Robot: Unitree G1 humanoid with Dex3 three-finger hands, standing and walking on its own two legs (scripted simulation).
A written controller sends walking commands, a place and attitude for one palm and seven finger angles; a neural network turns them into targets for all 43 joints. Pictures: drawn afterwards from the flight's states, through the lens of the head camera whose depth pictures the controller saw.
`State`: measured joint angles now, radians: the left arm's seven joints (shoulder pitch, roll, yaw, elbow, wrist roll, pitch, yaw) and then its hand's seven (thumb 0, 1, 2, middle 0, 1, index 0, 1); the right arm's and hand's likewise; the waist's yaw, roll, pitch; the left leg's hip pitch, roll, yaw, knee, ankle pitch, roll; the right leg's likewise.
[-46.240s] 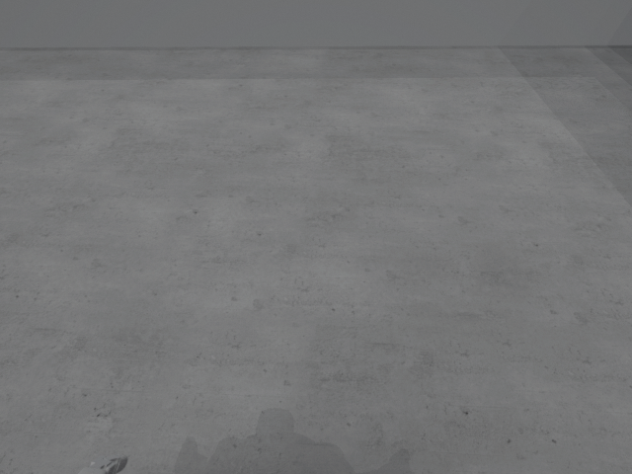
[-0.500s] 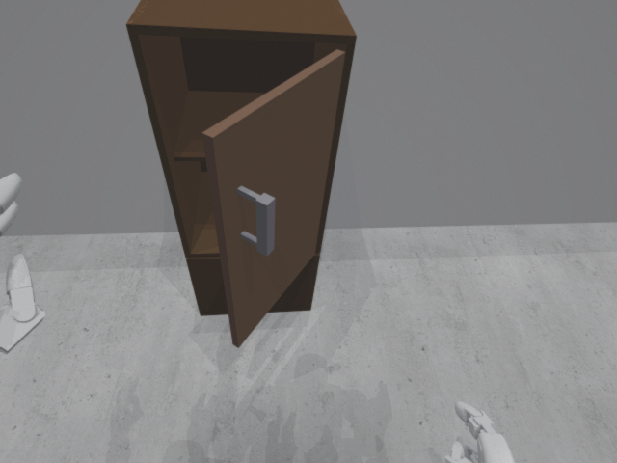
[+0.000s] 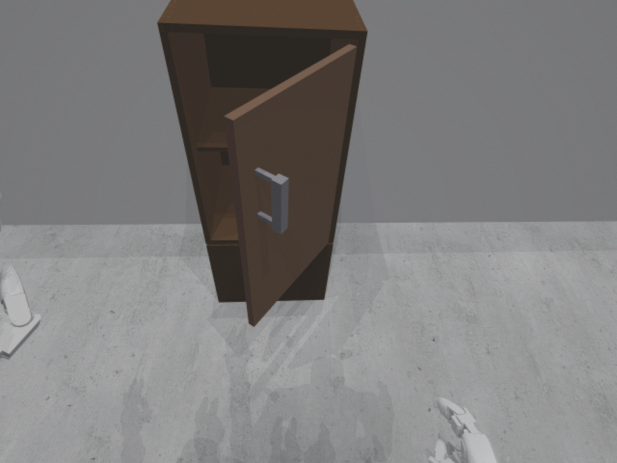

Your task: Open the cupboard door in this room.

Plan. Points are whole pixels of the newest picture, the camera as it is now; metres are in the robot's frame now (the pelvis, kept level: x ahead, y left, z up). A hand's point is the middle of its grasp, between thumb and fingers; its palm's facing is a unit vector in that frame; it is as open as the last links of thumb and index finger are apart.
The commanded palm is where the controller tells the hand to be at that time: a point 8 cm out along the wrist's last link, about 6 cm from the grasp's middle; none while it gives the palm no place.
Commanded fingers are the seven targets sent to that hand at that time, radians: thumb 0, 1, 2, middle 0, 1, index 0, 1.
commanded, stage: stop stepping back and stand still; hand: left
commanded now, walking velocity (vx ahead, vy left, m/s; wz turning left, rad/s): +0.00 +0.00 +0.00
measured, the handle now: (270, 200) +0.54 +0.09 +0.02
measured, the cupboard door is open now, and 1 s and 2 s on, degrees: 52 52 52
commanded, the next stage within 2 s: let the arm hang, fingers relaxed in 0.14 s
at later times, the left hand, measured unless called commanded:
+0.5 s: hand out of the picture +0.08 +0.18 -0.16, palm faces -0.02 -0.98 -0.18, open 7.4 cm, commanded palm none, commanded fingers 0.00 0.90 0.90 -0.20 -0.30 -0.20 -0.30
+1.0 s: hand out of the picture -0.07 +0.16 -0.17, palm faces +0.08 -0.98 -0.19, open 7.4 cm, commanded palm none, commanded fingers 0.00 0.90 0.90 -0.20 -0.30 -0.20 -0.30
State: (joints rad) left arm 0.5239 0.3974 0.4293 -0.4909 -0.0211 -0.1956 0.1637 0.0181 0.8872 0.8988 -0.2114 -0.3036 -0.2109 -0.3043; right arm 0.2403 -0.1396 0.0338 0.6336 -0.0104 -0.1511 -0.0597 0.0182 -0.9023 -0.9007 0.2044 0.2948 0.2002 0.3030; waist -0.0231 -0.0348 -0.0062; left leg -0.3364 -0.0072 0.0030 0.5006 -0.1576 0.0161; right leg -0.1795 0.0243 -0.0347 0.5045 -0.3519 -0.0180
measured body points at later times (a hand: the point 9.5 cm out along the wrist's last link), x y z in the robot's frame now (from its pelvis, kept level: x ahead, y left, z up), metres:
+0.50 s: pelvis -0.01 +0.00 +0.00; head +0.00 +0.01 +0.45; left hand +0.08 +0.23 -0.14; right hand +0.10 -0.25 -0.12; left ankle +0.05 +0.11 -0.73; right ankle -0.03 -0.10 -0.73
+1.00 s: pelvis -0.01 +0.00 +0.01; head +0.00 -0.01 +0.46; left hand -0.07 +0.21 -0.15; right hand -0.04 -0.20 -0.16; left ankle +0.05 +0.11 -0.73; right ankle -0.03 -0.10 -0.73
